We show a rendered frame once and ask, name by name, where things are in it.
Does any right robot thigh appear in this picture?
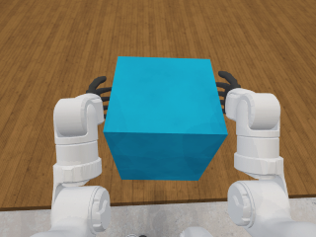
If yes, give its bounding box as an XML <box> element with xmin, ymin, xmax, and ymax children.
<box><xmin>180</xmin><ymin>226</ymin><xmax>213</xmax><ymax>237</ymax></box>

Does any robot left forearm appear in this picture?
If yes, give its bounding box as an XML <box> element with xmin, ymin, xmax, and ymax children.
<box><xmin>50</xmin><ymin>93</ymin><xmax>105</xmax><ymax>225</ymax></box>

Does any left robot upper arm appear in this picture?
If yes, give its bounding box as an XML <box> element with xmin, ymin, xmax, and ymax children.
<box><xmin>30</xmin><ymin>186</ymin><xmax>112</xmax><ymax>237</ymax></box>

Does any carton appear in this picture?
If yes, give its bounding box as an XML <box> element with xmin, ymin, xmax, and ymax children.
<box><xmin>103</xmin><ymin>56</ymin><xmax>228</xmax><ymax>181</ymax></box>

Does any robot right forearm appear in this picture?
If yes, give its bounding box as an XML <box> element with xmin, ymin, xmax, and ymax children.
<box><xmin>225</xmin><ymin>88</ymin><xmax>291</xmax><ymax>215</ymax></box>

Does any robot left hand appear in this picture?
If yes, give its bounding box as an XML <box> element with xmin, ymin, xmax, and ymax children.
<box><xmin>86</xmin><ymin>76</ymin><xmax>113</xmax><ymax>119</ymax></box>

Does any right robot upper arm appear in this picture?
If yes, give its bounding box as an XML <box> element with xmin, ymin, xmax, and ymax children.
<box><xmin>227</xmin><ymin>180</ymin><xmax>316</xmax><ymax>237</ymax></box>

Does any robot right hand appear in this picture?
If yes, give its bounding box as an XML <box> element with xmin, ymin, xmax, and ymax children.
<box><xmin>215</xmin><ymin>70</ymin><xmax>241</xmax><ymax>115</ymax></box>

